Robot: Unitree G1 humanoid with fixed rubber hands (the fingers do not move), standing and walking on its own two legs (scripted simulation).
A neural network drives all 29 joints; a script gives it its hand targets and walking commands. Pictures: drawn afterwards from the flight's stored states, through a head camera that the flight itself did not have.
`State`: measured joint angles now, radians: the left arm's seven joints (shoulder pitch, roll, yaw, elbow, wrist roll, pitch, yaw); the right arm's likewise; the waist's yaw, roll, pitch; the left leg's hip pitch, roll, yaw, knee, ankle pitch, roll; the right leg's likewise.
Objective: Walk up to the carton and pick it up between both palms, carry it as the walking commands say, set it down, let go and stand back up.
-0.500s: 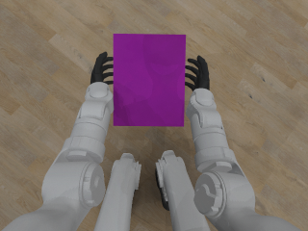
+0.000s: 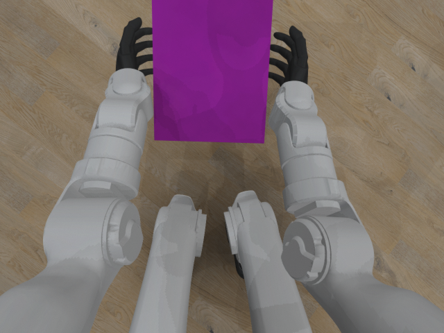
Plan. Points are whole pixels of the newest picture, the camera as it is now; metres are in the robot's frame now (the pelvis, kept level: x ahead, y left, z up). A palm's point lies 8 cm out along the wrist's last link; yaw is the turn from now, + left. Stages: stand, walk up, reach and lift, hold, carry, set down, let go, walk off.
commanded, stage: set down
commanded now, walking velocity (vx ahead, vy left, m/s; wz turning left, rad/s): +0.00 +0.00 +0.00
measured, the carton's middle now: (212, 77) +0.54 +0.00 -0.19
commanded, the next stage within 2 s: none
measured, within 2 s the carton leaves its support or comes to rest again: neither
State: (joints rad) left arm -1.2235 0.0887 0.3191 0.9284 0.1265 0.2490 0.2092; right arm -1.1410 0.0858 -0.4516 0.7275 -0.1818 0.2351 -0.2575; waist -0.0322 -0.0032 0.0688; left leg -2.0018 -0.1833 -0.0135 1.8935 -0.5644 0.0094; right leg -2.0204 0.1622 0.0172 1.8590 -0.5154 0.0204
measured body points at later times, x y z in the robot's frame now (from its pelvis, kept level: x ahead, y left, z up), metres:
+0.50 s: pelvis -0.02 +0.00 -0.06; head +0.34 +0.01 +0.19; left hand +0.55 +0.12 -0.22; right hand +0.52 -0.13 -0.21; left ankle +0.10 +0.09 -0.43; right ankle +0.12 -0.10 -0.43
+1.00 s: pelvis -0.01 +0.01 -0.09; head +0.36 +0.02 +0.16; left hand +0.56 +0.13 -0.27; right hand +0.54 -0.14 -0.25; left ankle +0.10 +0.09 -0.43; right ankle +0.12 -0.10 -0.43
